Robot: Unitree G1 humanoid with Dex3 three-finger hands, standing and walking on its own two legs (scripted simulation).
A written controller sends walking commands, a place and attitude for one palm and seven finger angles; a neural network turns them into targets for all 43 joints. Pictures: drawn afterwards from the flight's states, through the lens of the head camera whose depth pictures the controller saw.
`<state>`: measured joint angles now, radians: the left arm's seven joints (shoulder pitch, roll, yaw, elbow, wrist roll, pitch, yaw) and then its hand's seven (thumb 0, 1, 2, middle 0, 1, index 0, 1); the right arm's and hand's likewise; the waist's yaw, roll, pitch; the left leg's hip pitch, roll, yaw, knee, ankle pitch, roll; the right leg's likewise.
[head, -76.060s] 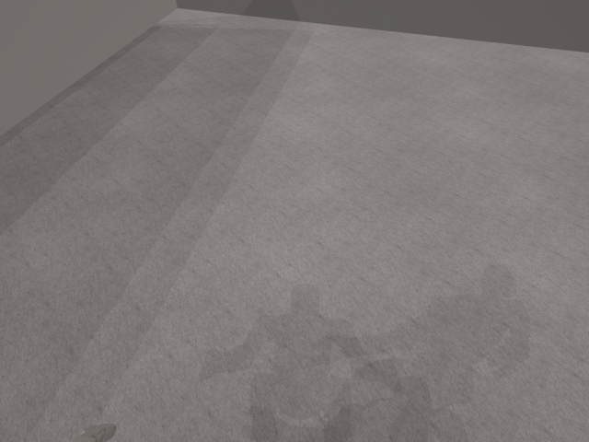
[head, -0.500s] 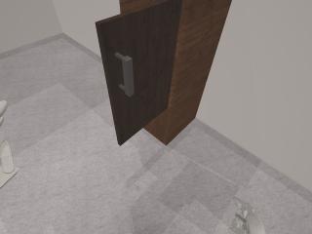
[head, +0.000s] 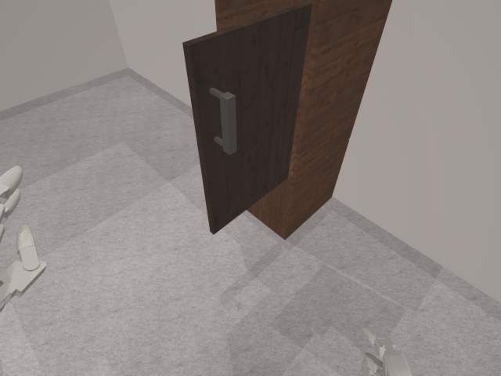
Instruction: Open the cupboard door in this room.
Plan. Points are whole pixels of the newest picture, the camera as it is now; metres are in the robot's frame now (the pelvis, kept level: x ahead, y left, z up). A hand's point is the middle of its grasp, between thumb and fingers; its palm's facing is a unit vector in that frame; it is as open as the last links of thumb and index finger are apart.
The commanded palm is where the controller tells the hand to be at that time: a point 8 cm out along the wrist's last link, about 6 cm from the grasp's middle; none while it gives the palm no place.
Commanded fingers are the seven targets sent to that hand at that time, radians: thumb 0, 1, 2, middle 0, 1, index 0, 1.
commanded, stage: let the arm hang, fingers relaxed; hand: left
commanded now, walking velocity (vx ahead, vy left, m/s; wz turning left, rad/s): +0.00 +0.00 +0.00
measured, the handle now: (222, 121) +0.61 +0.10 +0.09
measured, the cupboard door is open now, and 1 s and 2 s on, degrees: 90 90 90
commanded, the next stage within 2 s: look to check the result in 1.08 s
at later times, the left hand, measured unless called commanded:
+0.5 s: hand out of the picture -0.05 +0.21 -0.16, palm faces +0.07 -0.96 -0.26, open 7.2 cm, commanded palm none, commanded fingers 0.00 0.90 0.90 -0.20 -0.30 -0.20 -0.30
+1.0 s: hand out of the picture +0.07 +0.22 -0.15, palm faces +0.04 -0.96 -0.29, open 7.4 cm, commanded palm none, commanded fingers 0.00 0.90 0.90 -0.20 -0.30 -0.20 -0.30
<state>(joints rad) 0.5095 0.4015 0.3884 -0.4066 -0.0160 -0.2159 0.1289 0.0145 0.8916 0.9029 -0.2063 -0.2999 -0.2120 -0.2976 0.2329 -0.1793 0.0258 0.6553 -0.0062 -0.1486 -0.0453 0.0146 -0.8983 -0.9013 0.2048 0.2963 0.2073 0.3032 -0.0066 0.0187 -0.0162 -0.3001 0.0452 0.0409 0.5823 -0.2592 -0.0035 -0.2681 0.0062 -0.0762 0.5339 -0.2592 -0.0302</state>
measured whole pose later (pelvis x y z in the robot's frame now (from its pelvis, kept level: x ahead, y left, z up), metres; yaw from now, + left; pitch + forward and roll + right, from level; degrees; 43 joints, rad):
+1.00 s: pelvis +0.00 +0.00 +0.01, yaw +2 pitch -2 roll +0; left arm 0.11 0.25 0.03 1.11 0.01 -0.01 0.01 0.01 0.91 0.90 -0.20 -0.30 -0.21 -0.30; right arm 0.17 -0.26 -0.02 1.11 -0.02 0.01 -0.01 0.01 -0.90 -0.90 0.20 0.30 0.20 0.30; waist -0.02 0.03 0.06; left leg -0.19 0.01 0.02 0.38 -0.16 0.00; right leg -0.18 -0.02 -0.10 0.40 -0.19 -0.02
